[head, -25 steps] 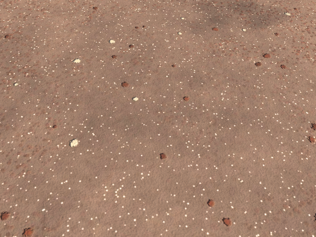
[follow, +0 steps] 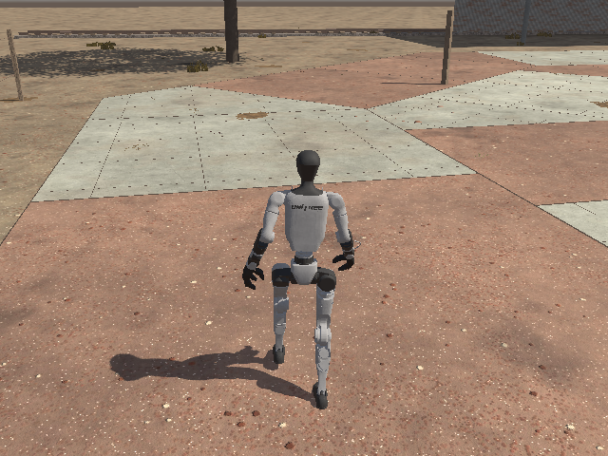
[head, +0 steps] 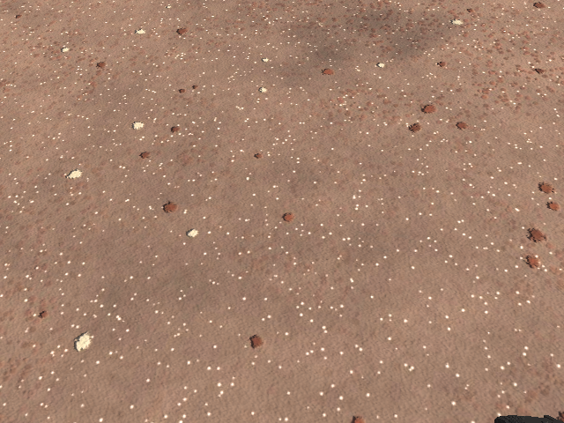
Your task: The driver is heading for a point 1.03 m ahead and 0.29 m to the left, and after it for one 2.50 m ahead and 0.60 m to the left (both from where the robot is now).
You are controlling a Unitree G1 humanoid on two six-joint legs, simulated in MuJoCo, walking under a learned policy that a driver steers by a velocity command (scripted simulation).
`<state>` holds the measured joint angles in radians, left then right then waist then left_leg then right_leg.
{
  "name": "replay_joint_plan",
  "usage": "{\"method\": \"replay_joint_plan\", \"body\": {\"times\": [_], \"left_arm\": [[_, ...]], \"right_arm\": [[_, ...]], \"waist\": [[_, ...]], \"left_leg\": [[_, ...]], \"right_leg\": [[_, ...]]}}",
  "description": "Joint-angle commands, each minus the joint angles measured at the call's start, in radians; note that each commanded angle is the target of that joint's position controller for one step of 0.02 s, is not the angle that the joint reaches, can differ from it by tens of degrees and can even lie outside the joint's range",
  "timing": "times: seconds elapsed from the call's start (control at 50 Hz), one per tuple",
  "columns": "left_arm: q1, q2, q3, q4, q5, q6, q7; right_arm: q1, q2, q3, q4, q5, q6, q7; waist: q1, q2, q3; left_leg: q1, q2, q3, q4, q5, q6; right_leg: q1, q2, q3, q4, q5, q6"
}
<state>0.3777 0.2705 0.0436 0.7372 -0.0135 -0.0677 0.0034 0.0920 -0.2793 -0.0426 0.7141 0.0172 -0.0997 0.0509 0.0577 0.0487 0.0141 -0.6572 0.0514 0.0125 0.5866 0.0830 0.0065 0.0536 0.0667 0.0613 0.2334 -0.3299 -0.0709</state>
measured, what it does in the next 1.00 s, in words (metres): walks ahead, turning left: left foot, then right foot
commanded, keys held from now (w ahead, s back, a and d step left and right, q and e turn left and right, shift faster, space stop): w+q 1.00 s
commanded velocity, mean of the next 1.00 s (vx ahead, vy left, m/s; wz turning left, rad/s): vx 0.49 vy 0.00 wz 0.48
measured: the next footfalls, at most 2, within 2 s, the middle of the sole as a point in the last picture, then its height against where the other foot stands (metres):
left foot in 0.12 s outside the picture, level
right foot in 0.58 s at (351, 392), level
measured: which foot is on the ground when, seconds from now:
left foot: up 0.00-0.10, down 0.12-0.58, up 0.60-1.00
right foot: down 0.00-0.14, up 0.16-0.56, down 0.58-1.00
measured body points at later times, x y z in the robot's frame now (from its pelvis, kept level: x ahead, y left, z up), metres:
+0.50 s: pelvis +0.29 +0.03 +0.00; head +0.32 +0.05 +0.45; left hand +0.45 +0.31 -0.07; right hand +0.41 -0.24 -0.11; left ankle +0.22 +0.11 -0.74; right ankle +0.50 -0.10 -0.70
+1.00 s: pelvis +0.55 +0.08 +0.00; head +0.57 +0.10 +0.45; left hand +0.41 +0.34 -0.12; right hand +0.86 +0.00 -0.08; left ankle +0.61 +0.29 -0.69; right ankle +0.51 -0.07 -0.74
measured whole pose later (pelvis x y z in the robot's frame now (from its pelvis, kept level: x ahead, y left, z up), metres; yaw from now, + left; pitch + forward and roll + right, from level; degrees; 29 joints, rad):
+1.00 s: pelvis +0.55 +0.08 +0.00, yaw +32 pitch +1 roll -2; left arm 0.36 0.29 0.07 0.81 0.00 -0.08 0.01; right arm 0.10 -0.28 -0.06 0.62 0.02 -0.03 0.05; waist 0.10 0.04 0.04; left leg -0.69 0.09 -0.02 0.76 -0.02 0.01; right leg 0.04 0.00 -0.19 0.26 -0.32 0.01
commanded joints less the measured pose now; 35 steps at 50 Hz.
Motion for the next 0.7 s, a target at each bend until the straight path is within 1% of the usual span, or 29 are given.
{"method": "replay_joint_plan", "body": {"times": [0.02, 0.04, 0.06, 0.08, 0.1, 0.12, 0.14, 0.16, 0.18, 0.2, 0.22, 0.24, 0.26, 0.28, 0.32, 0.36, 0.42, 0.46, 0.5, 0.52, 0.54, 0.56, 0.58, 0.6, 0.62, 0.64, 0.66, 0.68, 0.7], "left_arm": [[0.034, 0.171, 0.048, -0.015, -0.003, -0.01, 0.005], [0.025, 0.177, 0.049, -0.012, -0.002, -0.007, 0.007], [0.016, 0.187, 0.051, -0.012, 0.003, -0.003, 0.01], [0.012, 0.199, 0.054, -0.013, 0.009, 0.004, 0.014], [-0.004, 0.2, 0.052, -0.018, 0.013, 0.014, 0.018], [-0.008, 0.191, 0.044, -0.032, 0.02, 0.015, 0.024], [0.098, 0.105, 0.016, -0.068, 0.028, -0.003, 0.015], [0.09, 0.092, 0.002, -0.057, 0.025, -0.03, 0.001], [-0.026, 0.158, 0.018, -0.095, -0.015, -0.053, -0.015], [-0.105, 0.16, 0.012, -0.12, -0.023, -0.067, -0.02], [-0.143, 0.15, 0.011, -0.13, -0.003, -0.074, -0.018], [-0.133, 0.151, 0.019, -0.128, 0.013, -0.068, -0.012], [-0.109, 0.144, 0.02, -0.126, 0.02, -0.058, -0.01], [-0.085, 0.131, 0.017, -0.12, 0.026, -0.048, -0.006], [-0.093, 0.111, 0.011, -0.125, 0.036, -0.032, 0.004], [-0.17, 0.088, 0.0, -0.147, 0.04, -0.031, 0.01], [-0.3, 0.061, -0.01, -0.171, 0.029, -0.042, 0.003], [-0.35, 0.075, -0.004, -0.183, 0.013, -0.05, -0.005], [-0.362, 0.105, 0.01, -0.19, 0.006, -0.058, -0.013], [-0.352, 0.12, 0.019, -0.19, 0.003, -0.061, -0.016], [-0.325, 0.131, 0.027, -0.186, 0.0, -0.065, -0.016], [-0.262, 0.141, 0.038, -0.17, 0.0, -0.069, -0.014], [-0.167, 0.171, 0.053, -0.158, 0.01, -0.074, -0.007], [-0.009, 0.232, 0.069, -0.147, 0.023, -0.072, 0.003], [0.044, 0.294, 0.086, -0.109, 0.034, -0.057, -0.008], [0.011, 0.192, 0.066, -0.13, 0.021, -0.054, -0.013], [-0.019, 0.145, 0.053, -0.132, 0.015, -0.048, -0.008], [-0.064, 0.128, 0.044, -0.134, 0.022, -0.045, -0.008], [-0.093, 0.109, 0.038, -0.125, 0.024, -0.042, -0.007]], "right_arm": [[-0.169, -0.071, -0.008, -0.121, 0.008, -0.025, 0.02], [-0.154, -0.077, -0.01, -0.121, 0.006, -0.025, 0.024], [-0.12, -0.091, -0.016, -0.116, 0.005, -0.023, 0.025], [-0.061, -0.113, -0.027, -0.105, 0.004, -0.018, 0.02], [0.065, -0.144, -0.046, -0.075, 0.003, -0.012, 0.014], [0.21, -0.181, -0.062, -0.05, 0.002, -0.005, 0.002], [0.341, -0.29, -0.091, -0.048, -0.017, -0.001, -0.008], [0.365, -0.223, -0.074, -0.027, 0.002, -0.002, -0.005], [0.311, -0.179, -0.061, -0.036, 0.005, 0.005, -0.013], [0.247, -0.161, -0.055, -0.056, 0.002, 0.011, -0.018], [0.195, -0.145, -0.048, -0.067, -0.004, 0.015, -0.019], [0.16, -0.127, -0.04, -0.083, -0.015, 0.013, -0.021], [0.132, -0.127, -0.04, -0.095, -0.019, 0.014, -0.024], [0.122, -0.128, -0.042, -0.095, -0.015, 0.013, -0.028], [0.13, -0.141, -0.045, -0.084, -0.01, 0.008, -0.036], [0.15, -0.16, -0.05, -0.073, -0.005, 0.009, -0.044], [0.208, -0.173, -0.054, -0.051, 0.009, 0.022, -0.054], [0.251, -0.179, -0.057, -0.038, 0.014, 0.032, -0.057], [0.267, -0.171, -0.055, -0.034, 0.017, 0.041, -0.06], [0.265, -0.17, -0.055, -0.035, 0.015, 0.044, -0.061], [0.255, -0.169, -0.056, -0.038, 0.011, 0.048, -0.061], [0.242, -0.152, -0.052, -0.044, 0.009, 0.052, -0.061], [0.242, -0.109, -0.038, -0.052, 0.004, 0.05, -0.058], [0.257, -0.034, -0.012, -0.075, -0.016, 0.045, -0.054], [0.373, -0.022, -0.004, -0.11, 0.02, 0.034, -0.053], [0.349, -0.128, -0.027, -0.078, 0.032, 0.039, -0.059], [0.249, -0.165, -0.039, -0.092, 0.021, 0.046, -0.059], [0.207, -0.148, -0.039, -0.099, 0.009, 0.05, -0.059], [0.18, -0.136, -0.042, -0.111, 0.004, 0.051, -0.055]], "waist": [[0.024, -0.14, 0.088], [0.011, -0.141, 0.072], [-0.01, -0.152, 0.035], [-0.041, -0.17, -0.026], [-0.111, -0.161, -0.109], [-0.179, -0.131, -0.199], [-0.155, 0.105, -0.366], [-0.156, 0.18, -0.459], [-0.174, 0.117, -0.298], [-0.153, 0.017, -0.178], [-0.113, -0.067, -0.084], [-0.073, -0.069, -0.052], [-0.046, -0.036, -0.036], [-0.03, -0.014, -0.033], [-0.023, -0.003, -0.017], [-0.049, 0.001, 0.002], [-0.11, 0.017, -0.005], [-0.133, 0.029, -0.017], [-0.127, 0.043, -0.026], [-0.115, 0.057, -0.03], [-0.095, 0.074, -0.035], [-0.056, 0.081, -0.051], [-0.008, 0.062, -0.117], [0.045, -0.088, -0.262], [-0.02, -0.444, -0.334], [0.006, -0.281, -0.235], [0.027, -0.184, -0.128], [0.01, -0.114, -0.076], [-0.007, -0.118, -0.031]], "left_leg": [[-0.043, -0.008, 0.007, -0.053, -0.033, 0.053], [-0.015, -0.022, 0.017, -0.062, -0.069, 0.072], [0.047, -0.052, 0.036, -0.058, -0.112, 0.092], [0.138, -0.091, 0.063, -0.041, -0.159, 0.113], [0.303, -0.136, 0.092, -0.061, -0.158, 0.143], [0.57, -0.087, 0.012, -0.048, -0.111, 0.184], [0.991, 0.197, -0.484, -0.057, -0.232, 0.374], [1.104, 0.292, -0.844, -0.251, -0.381, 0.424], [1.003, 0.262, -0.734, -0.286, -0.494, 0.358], [0.836, 0.228, -0.61, -0.308, -0.473, 0.319], [0.67, 0.188, -0.526, -0.336, -0.382, 0.301], [0.564, 0.15, -0.461, -0.362, -0.298, 0.289], [0.489, 0.124, -0.435, -0.386, -0.253, 0.294], [0.441, 0.109, -0.402, -0.399, -0.202, 0.302], [0.353, 0.084, -0.325, -0.407, -0.118, 0.304], [0.306, 0.05, -0.272, -0.402, -0.107, 0.281], [0.302, 0.015, -0.252, -0.357, -0.17, 0.232], [0.351, 0.035, -0.3, -0.322, -0.216, 0.224], [0.423, 0.059, -0.371, -0.264, -0.263, 0.207], [0.453, 0.072, -0.406, -0.233, -0.269, 0.196], [0.467, 0.078, -0.431, -0.198, -0.262, 0.184], [0.46, 0.058, -0.433, -0.145, -0.25, 0.163], [0.418, 0.011, -0.394, -0.012, -0.238, 0.128], [0.287, -0.064, -0.286, 0.297, -0.419, 0.084], [-0.052, -0.147, -0.18, 0.578, -0.697, 0.04], [-0.152, -0.073, -0.208, 0.707, -0.624, 0.022], [-0.172, -0.046, -0.183, 0.735, -0.526, 0.015], [-0.134, -0.014, -0.164, 0.716, -0.451, 0.006], [-0.118, 0.009, -0.163, 0.673, -0.406, 0.001]], "right_leg": [[0.001, -0.299, 0.065, -0.039, 0.437, -0.114], [0.027, -0.302, 0.046, -0.006, 0.546, -0.104], [0.049, -0.297, 0.025, 0.049, 0.733, -0.092], [0.071, -0.288, 0.004, 0.139, 0.949, -0.08], [0.057, -0.255, -0.038, 0.312, 1.114, -0.059], [-0.106, -0.231, -0.062, 0.537, 1.036, -0.026], [-0.522, -0.088, -0.088, 0.999, 0.556, 0.059], [-0.707, 0.024, 0.045, 1.166, -0.183, 0.071], [-0.822, -0.043, 0.097, 1.213, -0.141, 0.054], [-0.826, -0.093, 0.078, 1.151, -0.068, 0.037], [-0.798, -0.124, 0.057, 1.053, -0.025, 0.036], [-0.736, -0.156, 0.054, 0.983, 0.013, 0.042], [-0.694, -0.165, 0.047, 0.95, 0.027, 0.055], [-0.674, -0.169, 0.033, 0.917, 0.035, 0.072], [-0.652, -0.167, 0.007, 0.821, 0.078, 0.108], [-0.637, -0.155, -0.006, 0.674, 0.209, 0.131], [-0.558, -0.101, -0.018, 0.437, 0.393, 0.144], [-0.533, -0.078, -0.006, 0.364, 0.409, 0.146], [-0.516, -0.071, 0.02, 0.297, 0.361, 0.132], [-0.496, -0.068, 0.026, 0.279, 0.316, 0.119], [-0.456, -0.067, 0.023, 0.262, 0.27, 0.102], [-0.369, -0.067, 0.009, 0.224, 0.253, 0.077], [-0.205, -0.123, 0.041, 0.212, 0.235, 0.035], [0.051, -0.323, 0.235, 0.214, 0.181, -0.033], [0.268, -0.502, 0.712, 0.098, -0.099, -0.175], [0.205, -0.487, 0.712, 0.062, -0.254, -0.154], [0.104, -0.445, 0.539, 0.062, -0.18, -0.117], [0.0, -0.398, 0.411, 0.05, -0.024, -0.1], [-0.068, -0.36, 0.321, 0.029, 0.081, -0.098]]}}
Velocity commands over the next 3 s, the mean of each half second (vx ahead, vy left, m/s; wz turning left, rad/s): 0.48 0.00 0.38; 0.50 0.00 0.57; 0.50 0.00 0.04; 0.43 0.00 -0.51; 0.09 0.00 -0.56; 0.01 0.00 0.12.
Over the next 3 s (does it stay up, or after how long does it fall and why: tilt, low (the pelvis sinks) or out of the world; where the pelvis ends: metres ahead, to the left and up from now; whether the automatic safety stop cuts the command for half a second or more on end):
stays up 1.10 0.42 -0.01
